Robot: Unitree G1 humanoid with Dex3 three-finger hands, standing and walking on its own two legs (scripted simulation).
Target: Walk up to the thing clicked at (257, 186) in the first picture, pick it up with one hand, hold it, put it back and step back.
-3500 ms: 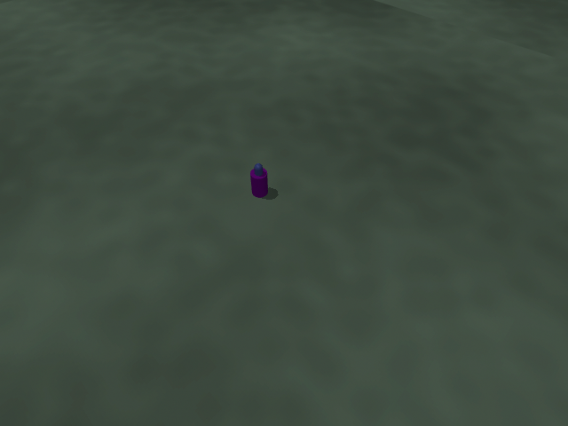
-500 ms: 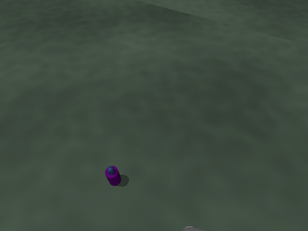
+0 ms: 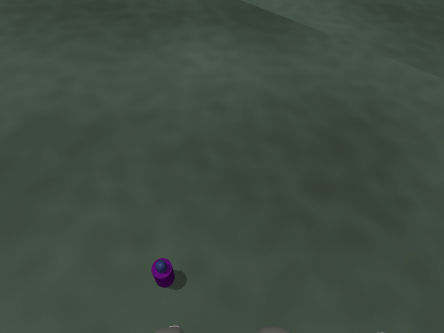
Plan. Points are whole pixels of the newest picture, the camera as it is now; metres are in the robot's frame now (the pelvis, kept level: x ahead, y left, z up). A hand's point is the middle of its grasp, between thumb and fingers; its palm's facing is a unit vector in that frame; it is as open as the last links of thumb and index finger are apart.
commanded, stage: walk up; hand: left
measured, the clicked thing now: (162, 271) +0.43 +0.21 -0.67
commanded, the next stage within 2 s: stand in 1.40 s
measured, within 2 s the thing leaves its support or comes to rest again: neither
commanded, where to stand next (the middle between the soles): +0.08 +0.00 m, yaw +0 degrees
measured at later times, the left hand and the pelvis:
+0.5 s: hand out of the picture +0.15 +0.24 -0.13, palm faces -0.05 -0.93 -0.36, open 7.4 cm; pelvis +0.04 -0.01 +0.01, yaw -1 degrees
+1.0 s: hand out of the picture +0.14 +0.23 -0.13, palm faces -0.04 -0.95 -0.32, open 7.4 cm; pelvis +0.05 -0.01 +0.03, yaw -2 degrees
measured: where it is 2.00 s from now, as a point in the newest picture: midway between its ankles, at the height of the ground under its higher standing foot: outside the picture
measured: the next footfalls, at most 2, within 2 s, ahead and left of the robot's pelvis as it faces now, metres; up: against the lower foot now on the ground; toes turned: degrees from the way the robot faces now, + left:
right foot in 0.20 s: +0.10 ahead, -0.14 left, +0.00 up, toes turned -2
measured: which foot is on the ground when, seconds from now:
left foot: down 0.00-1.00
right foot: up 0.00-0.18, down 0.20-1.00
